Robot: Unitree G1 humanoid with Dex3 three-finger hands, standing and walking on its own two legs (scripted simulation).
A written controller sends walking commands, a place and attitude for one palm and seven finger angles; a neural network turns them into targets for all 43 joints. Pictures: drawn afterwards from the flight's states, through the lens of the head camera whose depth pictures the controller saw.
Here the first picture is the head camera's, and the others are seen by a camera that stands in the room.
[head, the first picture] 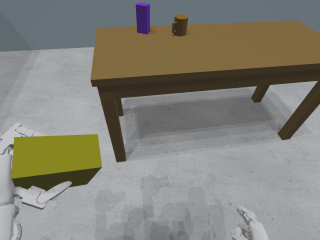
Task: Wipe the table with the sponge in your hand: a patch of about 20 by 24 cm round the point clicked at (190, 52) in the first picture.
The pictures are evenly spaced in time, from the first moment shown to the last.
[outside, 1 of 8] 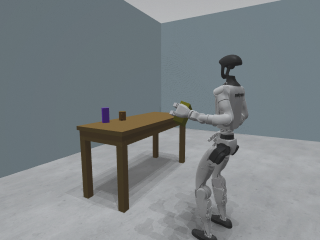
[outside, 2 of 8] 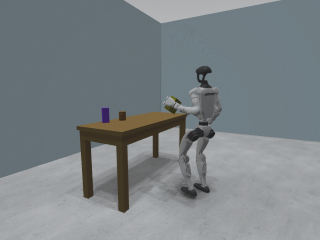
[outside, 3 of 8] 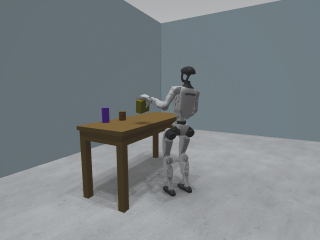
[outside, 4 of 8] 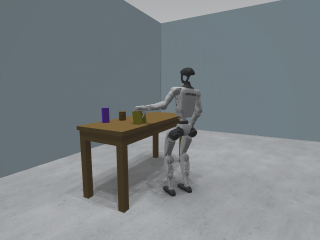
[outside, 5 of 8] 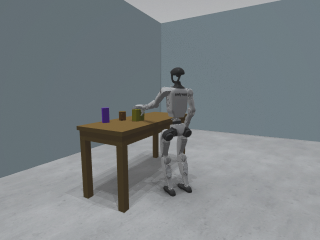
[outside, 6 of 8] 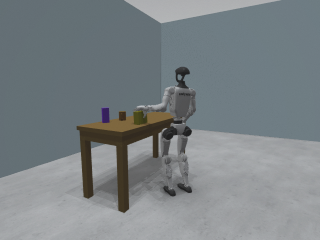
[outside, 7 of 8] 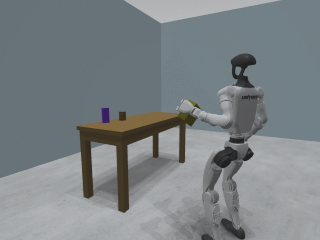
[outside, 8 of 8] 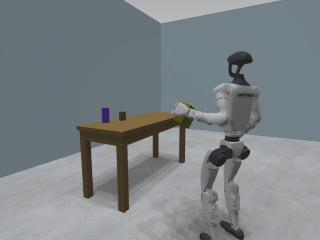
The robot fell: no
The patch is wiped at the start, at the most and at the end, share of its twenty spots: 0.00 1.00 1.00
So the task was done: yes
